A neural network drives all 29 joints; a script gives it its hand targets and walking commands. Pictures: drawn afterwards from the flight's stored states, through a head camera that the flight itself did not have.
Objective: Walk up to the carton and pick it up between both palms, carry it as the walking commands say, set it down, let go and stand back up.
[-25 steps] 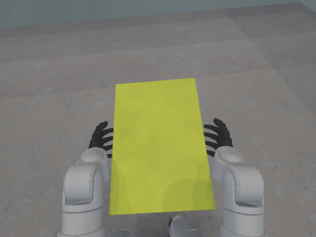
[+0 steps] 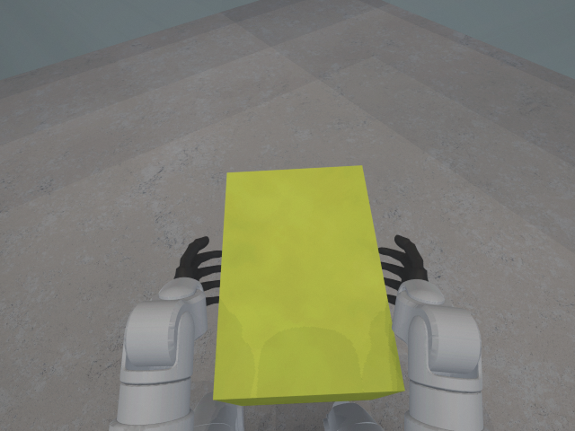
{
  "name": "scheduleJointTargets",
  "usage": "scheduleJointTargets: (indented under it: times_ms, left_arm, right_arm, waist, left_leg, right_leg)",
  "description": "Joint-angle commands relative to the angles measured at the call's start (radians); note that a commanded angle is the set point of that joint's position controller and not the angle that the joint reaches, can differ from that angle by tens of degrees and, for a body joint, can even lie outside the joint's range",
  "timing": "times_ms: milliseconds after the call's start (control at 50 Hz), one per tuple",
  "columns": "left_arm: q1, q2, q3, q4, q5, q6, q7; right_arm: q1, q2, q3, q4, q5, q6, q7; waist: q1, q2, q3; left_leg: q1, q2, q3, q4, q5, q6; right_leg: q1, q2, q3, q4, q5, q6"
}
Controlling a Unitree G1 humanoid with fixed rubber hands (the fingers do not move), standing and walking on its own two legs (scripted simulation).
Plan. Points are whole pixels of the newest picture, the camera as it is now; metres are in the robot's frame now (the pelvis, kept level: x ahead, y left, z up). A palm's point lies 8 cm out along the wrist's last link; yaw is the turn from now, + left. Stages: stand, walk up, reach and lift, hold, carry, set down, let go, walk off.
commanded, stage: carry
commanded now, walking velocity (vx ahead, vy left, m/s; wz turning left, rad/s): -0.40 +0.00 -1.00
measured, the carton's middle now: (300, 288) +0.31 -0.03 -0.01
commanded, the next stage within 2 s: none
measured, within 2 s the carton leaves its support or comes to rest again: neither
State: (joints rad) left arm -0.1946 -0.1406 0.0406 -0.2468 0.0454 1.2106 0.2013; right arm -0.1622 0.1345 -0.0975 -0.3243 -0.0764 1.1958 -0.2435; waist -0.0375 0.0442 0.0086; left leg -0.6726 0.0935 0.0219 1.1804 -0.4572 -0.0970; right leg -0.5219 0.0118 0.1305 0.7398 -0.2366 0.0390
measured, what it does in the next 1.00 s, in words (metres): walks backwards, turning right: left foot, then right foot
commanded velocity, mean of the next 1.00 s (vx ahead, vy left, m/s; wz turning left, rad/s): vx -0.40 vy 0.00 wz -1.00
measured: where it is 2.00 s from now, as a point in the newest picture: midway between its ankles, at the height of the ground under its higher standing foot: outside the picture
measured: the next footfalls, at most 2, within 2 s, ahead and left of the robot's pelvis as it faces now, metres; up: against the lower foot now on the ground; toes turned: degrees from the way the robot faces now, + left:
left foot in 0.16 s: -0.01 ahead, +0.10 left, +0.00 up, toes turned -9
right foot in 0.44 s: -0.24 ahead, -0.19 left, +0.00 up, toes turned -29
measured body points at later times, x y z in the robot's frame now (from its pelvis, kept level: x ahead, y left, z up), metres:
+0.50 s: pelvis -0.24 -0.03 -0.01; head -0.24 -0.06 +0.44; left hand +0.08 -0.04 +0.08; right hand -0.05 -0.30 +0.07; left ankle -0.08 +0.10 -0.68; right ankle -0.28 -0.17 -0.71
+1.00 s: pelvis -0.44 +0.05 +0.00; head -0.44 +0.03 +0.45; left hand -0.16 -0.09 +0.09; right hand -0.39 -0.26 +0.08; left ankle -0.26 +0.10 -0.71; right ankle -0.57 -0.02 -0.72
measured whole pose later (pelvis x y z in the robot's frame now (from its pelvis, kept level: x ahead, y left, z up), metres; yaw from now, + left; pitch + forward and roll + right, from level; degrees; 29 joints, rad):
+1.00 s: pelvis -0.44 +0.05 +0.00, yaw -60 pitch +4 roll -1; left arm -0.16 -0.14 0.06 -0.46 0.03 1.22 0.23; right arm -0.17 0.14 -0.01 -0.43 -0.07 1.17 -0.25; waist 0.10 0.05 -0.02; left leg -0.52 0.27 0.19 0.78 -0.30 -0.08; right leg -0.41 -0.02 0.00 0.71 -0.40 0.04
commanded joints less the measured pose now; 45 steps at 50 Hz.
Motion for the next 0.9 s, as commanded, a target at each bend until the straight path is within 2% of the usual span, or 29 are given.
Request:
scheduleJointTargets:
  times_ms: [0, 40, 100, 140, 160, 180, 200, 220, 240, 280, 320, 380, 420, 440, 460, 480, 500, 540, 580, 620, 680, 720, 740, 760, 780, 800, 820, 860, 880]
  left_arm:
    - [-0.394, -1.063, -0.471, -0.271, -0.297, -0.105, -0.228]
    - [-0.360, -1.040, -0.467, -0.333, -0.266, -0.123, -0.207]
    - [-0.302, -0.997, -0.476, -0.329, -0.228, -0.118, -0.186]
    - [-0.317, -0.965, -0.501, -0.356, -0.241, -0.105, -0.179]
    - [-0.315, -0.955, -0.536, -0.341, -0.228, -0.091, -0.169]
    - [-0.320, -0.997, -0.569, -0.285, -0.255, -0.076, -0.186]
    - [-0.457, -1.017, -0.616, -0.432, -0.306, -0.091, -0.202]
    - [-0.431, -0.986, -0.581, -0.416, -0.302, -0.083, -0.196]
    - [-0.422, -1.018, -0.587, -0.359, -0.323, -0.067, -0.197]
    - [-0.380, -1.010, -0.625, -0.364, -0.362, -0.053, -0.211]
    - [-0.419, -0.960, -0.642, -0.398, -0.376, -0.034, -0.208]
    - [-0.477, -0.949, -0.673, -0.332, -0.425, -0.024, -0.224]
    - [-0.435, -0.962, -0.654, -0.258, -0.425, -0.021, -0.228]
    - [-0.438, -0.923, -0.631, -0.238, -0.408, -0.015, -0.232]
    - [-0.373, -0.928, -0.604, -0.201, -0.372, -0.012, -0.223]
    - [-0.360, -0.920, -0.590, -0.235, -0.365, -0.015, -0.231]
    - [-0.361, -0.951, -0.570, -0.216, -0.351, -0.024, -0.235]
    - [-0.406, -1.012, -0.531, -0.242, -0.323, -0.061, -0.236]
    - [-0.430, -1.053, -0.509, -0.343, -0.323, -0.103, -0.231]
    - [-0.393, -1.024, -0.477, -0.351, -0.274, -0.118, -0.204]
    - [-0.340, -0.996, -0.495, -0.449, -0.253, -0.136, -0.180]
    - [-0.323, -0.950, -0.501, -0.440, -0.245, -0.125, -0.165]
    - [-0.290, -0.940, -0.527, -0.404, -0.243, -0.105, -0.163]
    - [-0.290, -0.936, -0.579, -0.396, -0.264, -0.084, -0.172]
    - [-0.368, -0.919, -0.590, -0.462, -0.281, -0.078, -0.178]
    - [-0.329, -0.945, -0.563, -0.365, -0.271, -0.055, -0.182]
    - [-0.323, -0.968, -0.577, -0.376, -0.300, -0.052, -0.180]
    - [-0.371, -0.957, -0.620, -0.410, -0.351, -0.042, -0.193]
    - [-0.465, -0.954, -0.637, -0.448, -0.373, -0.040, -0.197]
  right_arm:
    - [-0.655, 1.128, 0.742, -0.323, 0.461, -0.090, 0.241]
    - [-0.592, 1.152, 0.778, -0.297, 0.498, -0.087, 0.258]
    - [-0.459, 1.126, 0.762, -0.216, 0.471, -0.075, 0.261]
    - [-0.399, 1.127, 0.728, -0.190, 0.465, -0.072, 0.263]
    - [-0.387, 1.101, 0.705, -0.168, 0.465, -0.067, 0.269]
    - [-0.412, 1.084, 0.671, -0.180, 0.426, -0.076, 0.268]
    - [-0.407, 1.097, 0.655, -0.249, 0.424, -0.103, 0.275]
    - [-0.380, 1.102, 0.658, -0.242, 0.414, -0.079, 0.271]
    - [-0.478, 1.057, 0.645, -0.311, 0.405, -0.074, 0.265]
    - [-0.384, 0.992, 0.608, -0.283, 0.360, -0.065, 0.258]
    - [-0.286, 0.979, 0.564, -0.206, 0.324, -0.043, 0.241]
    - [-0.252, 0.953, 0.529, -0.194, 0.261, -0.042, 0.206]
    - [-0.251, 0.883, 0.499, -0.202, 0.250, -0.043, 0.194]
    - [-0.219, 0.894, 0.509, -0.170, 0.224, -0.034, 0.187]
    - [-0.285, 0.909, 0.558, -0.187, 0.249, -0.031, 0.189]
    - [-0.288, 0.949, 0.583, -0.170, 0.273, -0.029, 0.200]
    - [-0.379, 0.966, 0.601, -0.182, 0.305, -0.040, 0.214]
    - [-0.541, 1.077, 0.685, -0.209, 0.390, -0.053, 0.243]
    - [-0.587, 1.139, 0.736, -0.289, 0.462, -0.085, 0.254]
    - [-0.611, 1.129, 0.773, -0.312, 0.496, -0.084, 0.260]
    - [-0.552, 1.128, 0.786, -0.362, 0.528, -0.105, 0.265]
    - [-0.416, 1.143, 0.757, -0.245, 0.495, -0.080, 0.262]
    - [-0.389, 1.106, 0.717, -0.217, 0.470, -0.074, 0.259]
    - [-0.292, 1.040, 0.653, -0.208, 0.415, -0.080, 0.257]
    - [-0.317, 1.048, 0.650, -0.234, 0.419, -0.079, 0.265]
    - [-0.386, 1.034, 0.669, -0.281, 0.416, -0.059, 0.260]
    - [-0.380, 0.998, 0.631, -0.295, 0.402, -0.058, 0.264]
    - [-0.327, 0.972, 0.600, -0.269, 0.368, -0.054, 0.252]
    - [-0.333, 1.009, 0.599, -0.252, 0.359, -0.046, 0.238]
  waist:
    - [0.040, -0.311, -0.391]
    - [0.051, -0.302, -0.457]
    - [0.051, -0.334, -0.512]
    - [0.028, -0.327, -0.545]
    - [0.015, -0.026, -0.509]
    - [0.029, 0.406, -0.476]
    - [0.030, 0.440, -0.391]
    - [0.062, 0.170, -0.409]
    - [0.073, 0.056, -0.419]
    - [0.070, 0.134, -0.387]
    - [0.047, 0.226, -0.414]
    - [0.009, 0.191, -0.425]
    - [0.031, -0.048, -0.386]
    - [0.003, -0.418, -0.324]
    - [0.009, -0.482, -0.325]
    - [0.013, -0.406, -0.358]
    - [0.021, -0.319, -0.377]
    - [0.028, -0.374, -0.354]
    - [0.032, -0.275, -0.387]
    - [0.045, -0.346, -0.416]
    - [0.043, -0.316, -0.537]
    - [0.019, -0.336, -0.568]
    - [0.033, 0.089, -0.535]
    - [0.037, 0.423, -0.474]
    - [0.054, 0.381, -0.374]
    - [0.077, 0.142, -0.388]
    - [0.074, 0.100, -0.418]
    - [0.076, 0.222, -0.442]
    - [0.052, 0.176, -0.425]
  left_leg:
    - [0.025, -0.028, -0.047, 0.018, 0.056, -0.002]
    - [0.081, -0.062, -0.033, -0.140, -0.007, 0.003]
    - [0.357, -0.165, 0.047, -0.472, -0.079, 0.040]
    - [0.698, -0.119, 0.077, -0.840, 0.029, 0.093]
    - [0.790, 0.093, -0.111, -0.989, 0.059, 0.158]
    - [0.610, 0.495, -0.431, -0.886, 0.430, 0.371]
    - [0.474, 0.550, -0.340, -0.794, 0.849, 0.423]
    - [0.410, 0.422, -0.149, -0.750, 0.888, 0.349]
    - [0.406, 0.345, 0.020, -0.739, 0.735, 0.238]
    - [0.415, 0.255, 0.145, -0.701, 0.702, 0.145]
    - [0.539, 0.270, 0.159, -0.612, 0.848, 0.151]
    - [0.534, 0.323, 0.116, -0.525, 0.827, 0.140]
    - [0.261, 0.240, 0.124, -0.331, 0.431, 0.044]
    - [-0.075, 0.085, 0.126, -0.150, -0.278, -0.032]
    - [-0.116, 0.033, 0.033, -0.037, -0.379, -0.045]
    - [-0.099, 0.022, -0.035, 0.058, -0.310, -0.030]
    - [-0.032, 0.000, -0.044, 0.097, -0.204, -0.007]
    - [0.047, 0.001, -0.032, 0.108, 0.015, 0.002]
    - [0.121, -0.042, -0.001, -0.008, 0.064, 0.012]
    - [0.153, -0.095, 0.017, -0.166, 0.005, 0.023]
    - [0.409, -0.161, 0.078, -0.539, -0.030, 0.054]
    - [0.754, -0.071, 0.053, -0.904, 0.096, 0.124]
    - [0.702, 0.221, -0.225, -0.911, 0.242, 0.218]
    - [0.564, 0.513, -0.384, -0.837, 0.656, 0.419]
    - [0.407, 0.507, -0.227, -0.801, 0.793, 0.424]
    - [0.389, 0.390, -0.034, -0.755, 0.755, 0.315]
    - [0.450, 0.314, 0.078, -0.724, 0.734, 0.218]
    - [0.522, 0.246, 0.174, -0.636, 0.844, 0.143]
    - [0.565, 0.262, 0.144, -0.607, 0.920, 0.164]
  right_leg:
    - [0.250, -0.178, 0.262, -0.382, -0.007, -0.059]
    - [0.332, -0.188, 0.299, -0.395, 0.078, -0.089]
    - [0.282, -0.141, 0.284, -0.583, 0.006, 0.015]
    - [0.179, -0.050, 0.132, -0.535, 0.141, 0.123]
    - [0.036, 0.061, -0.001, -0.291, 0.002, 0.169]
    - [-0.061, 0.165, -0.152, 0.307, -0.378, 0.102]
    - [-0.134, -0.042, -0.085, 0.582, -0.370, 0.058]
    - [-0.044, -0.046, -0.061, 0.724, -0.264, 0.031]
    - [-0.031, -0.043, -0.062, 0.727, -0.184, 0.010]
    - [0.011, -0.054, -0.126, 0.513, -0.170, 0.006]
    - [0.021, -0.037, -0.178, 0.255, -0.212, 0.021]
    - [0.092, -0.025, -0.216, -0.056, -0.212, 0.012]
    - [0.271, -0.114, 0.018, -0.318, 0.272, -0.029]
    - [0.381, -0.382, 0.422, -0.285, 0.876, -0.115]
    - [0.314, -0.460, 0.525, -0.259, 1.080, -0.198]
    - [0.334, -0.381, 0.423, -0.229, 1.084, -0.169]
    - [0.261, -0.333, 0.337, -0.266, 0.792, -0.143]
    - [0.143, -0.216, 0.190, -0.353, 0.067, -0.071]
    - [0.171, -0.175, 0.168, -0.414, -0.106, -0.043]
    - [0.231, -0.180, 0.270, -0.477, -0.083, -0.046]
    - [0.267, -0.135, 0.196, -0.546, 0.015, 0.021]
    - [0.165, -0.018, 0.073, -0.433, 0.115, 0.133]
    - [0.098, 0.071, -0.034, 0.009, -0.134, 0.085]
    - [-0.065, 0.110, -0.177, 0.481, -0.403, 0.082]
    - [-0.083, -0.052, -0.051, 0.710, -0.355, 0.031]
    - [-0.015, -0.069, -0.042, 0.705, -0.243, 0.002]
    - [-0.040, -0.043, -0.078, 0.637, -0.177, -0.020]
    - [0.021, -0.060, -0.130, 0.375, -0.164, -0.028]
    - [0.039, -0.025, -0.189, 0.253, -0.206, -0.016]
